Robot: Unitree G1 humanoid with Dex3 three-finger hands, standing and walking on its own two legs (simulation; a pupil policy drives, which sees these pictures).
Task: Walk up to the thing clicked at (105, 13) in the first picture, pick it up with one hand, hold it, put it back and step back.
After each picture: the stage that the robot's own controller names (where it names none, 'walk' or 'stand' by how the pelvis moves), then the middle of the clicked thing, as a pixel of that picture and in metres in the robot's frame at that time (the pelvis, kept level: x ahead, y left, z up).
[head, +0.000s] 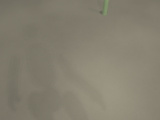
stand; (105, 6) +2.14 -0.38 -0.65
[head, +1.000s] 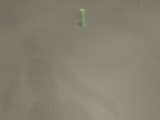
walk; (83, 18) +2.04 +0.09 -0.63
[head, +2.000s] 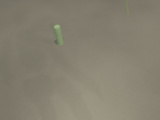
walk; (59, 35) +1.42 +0.29 -0.64
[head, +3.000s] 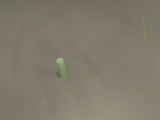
walk; (61, 69) +0.95 +0.25 -0.65
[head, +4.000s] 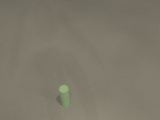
walk; (65, 96) +0.61 +0.16 -0.62
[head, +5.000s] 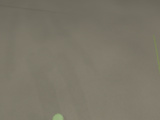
stand; out of the picture +0.42 +0.17 -0.63
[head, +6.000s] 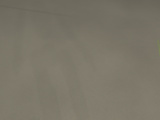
stand; out of the picture +0.38 +0.16 -0.66
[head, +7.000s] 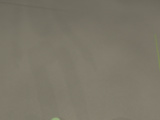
stand; out of the picture +0.39 +0.18 -0.65
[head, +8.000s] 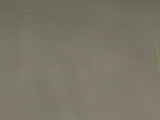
stand; out of the picture +0.39 +0.17 -0.66
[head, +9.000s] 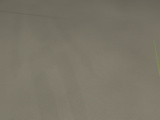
stand; out of the picture +0.38 +0.18 -0.66
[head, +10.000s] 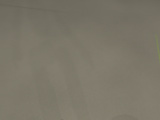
go down; out of the picture +0.38 +0.18 -0.66
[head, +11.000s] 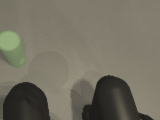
go down; (14, 52) +0.46 +0.22 -0.24
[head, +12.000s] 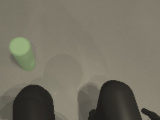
close in; (25, 57) +0.46 +0.21 -0.26
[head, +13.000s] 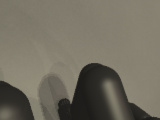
close in; out of the picture +0.44 +0.26 -0.16
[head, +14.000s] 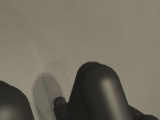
close; out of the picture +0.43 +0.27 -0.16
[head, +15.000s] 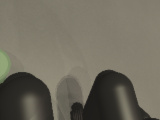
lift; out of the picture +0.33 +0.24 -0.12
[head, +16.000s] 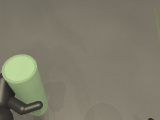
lift; (31, 91) +0.30 +0.16 +0.06
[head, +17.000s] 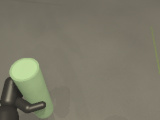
hold; (36, 92) +0.31 +0.15 +0.04
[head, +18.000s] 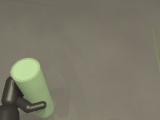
hold; (37, 92) +0.31 +0.16 +0.04
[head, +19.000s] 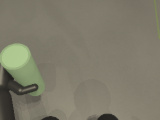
crouch; (27, 75) +0.37 +0.17 -0.02
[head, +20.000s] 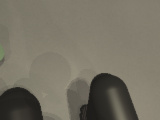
lower; out of the picture +0.47 +0.24 -0.06
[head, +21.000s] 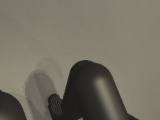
lower; out of the picture +0.45 +0.26 -0.17
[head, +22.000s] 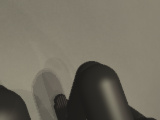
lower; out of the picture +0.42 +0.27 -0.16
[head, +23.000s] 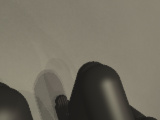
lower; out of the picture +0.42 +0.27 -0.16
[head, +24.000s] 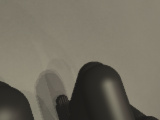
lower; out of the picture +0.41 +0.27 -0.16
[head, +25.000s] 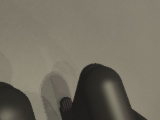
open; out of the picture +0.42 +0.24 -0.17
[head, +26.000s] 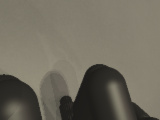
stand; out of the picture +0.42 +0.24 -0.17
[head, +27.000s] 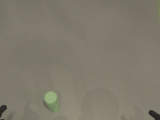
stand; (53, 103) +0.40 +0.16 -0.49
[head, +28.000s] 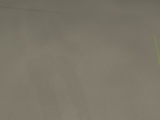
stand; out of the picture +0.38 +0.15 -0.60
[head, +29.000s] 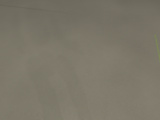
stand; out of the picture +0.37 +0.14 -0.60
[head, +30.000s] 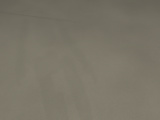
stand; out of the picture +0.40 +0.12 -0.65
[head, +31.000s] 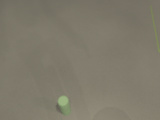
walk; (65, 106) +0.44 +0.14 -0.62
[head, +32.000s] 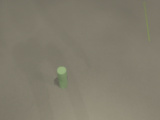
walk; (62, 78) +0.68 +0.14 -0.62
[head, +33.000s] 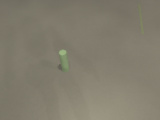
stand; (64, 61) +0.99 +0.22 -0.63
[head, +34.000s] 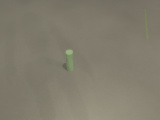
stand; (69, 61) +1.01 +0.13 -0.65
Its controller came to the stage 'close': yes
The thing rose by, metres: 0.68
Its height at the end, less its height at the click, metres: +0.00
